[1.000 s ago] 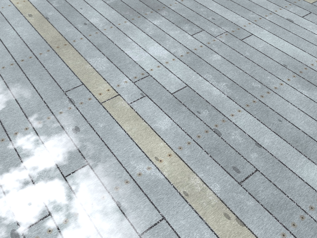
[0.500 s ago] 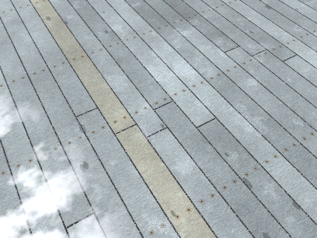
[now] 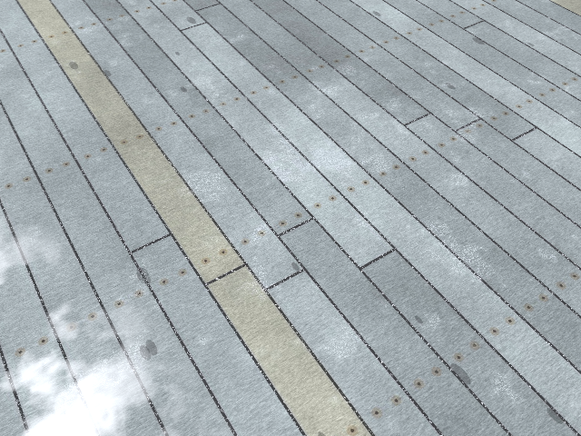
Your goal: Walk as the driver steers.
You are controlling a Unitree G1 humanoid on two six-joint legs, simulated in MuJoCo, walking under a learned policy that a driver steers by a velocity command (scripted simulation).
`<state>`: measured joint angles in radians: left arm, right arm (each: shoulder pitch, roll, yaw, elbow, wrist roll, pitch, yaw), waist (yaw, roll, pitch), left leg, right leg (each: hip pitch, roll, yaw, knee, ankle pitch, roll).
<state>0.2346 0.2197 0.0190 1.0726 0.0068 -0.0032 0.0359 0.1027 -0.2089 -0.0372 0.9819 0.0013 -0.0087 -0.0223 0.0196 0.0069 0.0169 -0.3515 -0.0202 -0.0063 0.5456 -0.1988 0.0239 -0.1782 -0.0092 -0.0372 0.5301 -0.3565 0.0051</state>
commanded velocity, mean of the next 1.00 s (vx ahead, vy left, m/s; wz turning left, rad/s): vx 0.01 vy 0.00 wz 0.00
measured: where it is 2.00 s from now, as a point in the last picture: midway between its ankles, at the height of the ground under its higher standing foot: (272, 359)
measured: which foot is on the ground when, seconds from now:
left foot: down 0.00-1.00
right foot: down 0.00-1.00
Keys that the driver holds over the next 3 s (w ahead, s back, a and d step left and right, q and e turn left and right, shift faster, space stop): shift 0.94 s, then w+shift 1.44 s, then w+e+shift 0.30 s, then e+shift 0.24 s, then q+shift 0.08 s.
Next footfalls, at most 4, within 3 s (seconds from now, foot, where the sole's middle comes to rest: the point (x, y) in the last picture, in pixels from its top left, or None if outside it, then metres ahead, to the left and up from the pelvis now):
1.26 left None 0.18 0.17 -0.77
1.74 right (321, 377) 0.64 -0.03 -0.77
2.22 left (257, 229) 1.10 0.15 -0.77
2.70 right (309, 132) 1.54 0.00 -0.77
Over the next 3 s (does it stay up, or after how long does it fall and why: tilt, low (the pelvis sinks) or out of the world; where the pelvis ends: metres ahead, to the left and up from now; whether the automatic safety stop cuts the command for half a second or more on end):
stays up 1.59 0.02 0.00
